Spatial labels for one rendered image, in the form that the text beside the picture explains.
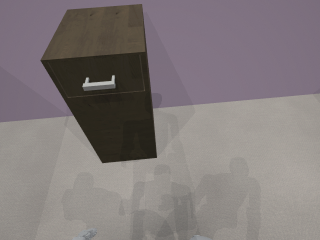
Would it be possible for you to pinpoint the cabinet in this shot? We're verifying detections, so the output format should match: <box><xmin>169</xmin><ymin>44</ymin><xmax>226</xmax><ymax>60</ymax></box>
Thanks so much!
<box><xmin>40</xmin><ymin>4</ymin><xmax>157</xmax><ymax>163</ymax></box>

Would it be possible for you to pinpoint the handle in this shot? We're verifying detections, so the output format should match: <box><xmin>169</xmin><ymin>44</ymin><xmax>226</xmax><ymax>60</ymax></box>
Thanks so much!
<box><xmin>82</xmin><ymin>75</ymin><xmax>116</xmax><ymax>91</ymax></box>

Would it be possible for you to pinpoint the left robot hand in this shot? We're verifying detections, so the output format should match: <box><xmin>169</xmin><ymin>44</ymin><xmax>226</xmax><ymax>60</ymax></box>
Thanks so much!
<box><xmin>72</xmin><ymin>228</ymin><xmax>97</xmax><ymax>240</ymax></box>

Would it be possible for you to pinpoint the drawer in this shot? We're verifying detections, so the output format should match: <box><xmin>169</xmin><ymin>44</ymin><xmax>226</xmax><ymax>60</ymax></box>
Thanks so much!
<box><xmin>49</xmin><ymin>54</ymin><xmax>144</xmax><ymax>97</ymax></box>

